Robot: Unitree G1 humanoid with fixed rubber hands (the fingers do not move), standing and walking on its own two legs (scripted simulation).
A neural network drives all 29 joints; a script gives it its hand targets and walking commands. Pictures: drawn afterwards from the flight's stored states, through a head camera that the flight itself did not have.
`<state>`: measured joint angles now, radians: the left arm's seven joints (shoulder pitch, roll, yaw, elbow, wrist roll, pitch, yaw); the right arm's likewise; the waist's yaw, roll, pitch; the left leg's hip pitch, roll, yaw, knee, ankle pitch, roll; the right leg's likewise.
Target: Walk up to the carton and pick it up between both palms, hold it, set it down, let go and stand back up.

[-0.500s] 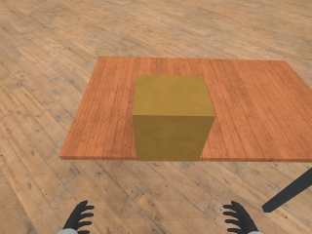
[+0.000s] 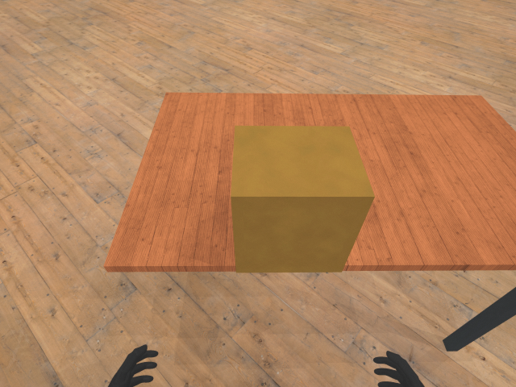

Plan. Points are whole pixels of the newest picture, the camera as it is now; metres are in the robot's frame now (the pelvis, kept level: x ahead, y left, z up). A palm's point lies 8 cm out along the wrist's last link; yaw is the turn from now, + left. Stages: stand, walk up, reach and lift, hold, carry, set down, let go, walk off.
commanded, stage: stand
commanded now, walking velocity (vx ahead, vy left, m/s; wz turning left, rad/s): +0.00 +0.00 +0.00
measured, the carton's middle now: (290, 202) +0.44 -0.05 +0.03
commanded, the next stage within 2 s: none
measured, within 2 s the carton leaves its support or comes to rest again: neither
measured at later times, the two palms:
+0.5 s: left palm out of the picture +0.02 +0.24 -0.14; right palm out of the picture +0.04 -0.23 -0.13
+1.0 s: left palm out of the picture -0.08 +0.21 -0.15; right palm out of the picture -0.05 -0.18 -0.14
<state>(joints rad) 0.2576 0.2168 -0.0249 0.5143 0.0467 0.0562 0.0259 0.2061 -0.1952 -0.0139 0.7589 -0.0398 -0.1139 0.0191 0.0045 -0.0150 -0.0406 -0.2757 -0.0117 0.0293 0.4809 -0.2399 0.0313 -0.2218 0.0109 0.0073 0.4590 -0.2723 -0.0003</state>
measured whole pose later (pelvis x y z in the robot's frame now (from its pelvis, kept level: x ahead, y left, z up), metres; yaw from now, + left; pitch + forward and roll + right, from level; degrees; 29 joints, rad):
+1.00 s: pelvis -0.01 +0.02 +0.00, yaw +1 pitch -1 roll -1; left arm 0.40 0.10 -0.01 1.17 0.02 -0.01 0.04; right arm 0.40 -0.11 0.01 1.13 -0.02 -0.01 -0.03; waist 0.00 -0.01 0.00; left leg -0.20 -0.05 0.03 0.45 -0.22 0.06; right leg -0.14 -0.02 0.00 0.42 -0.26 0.03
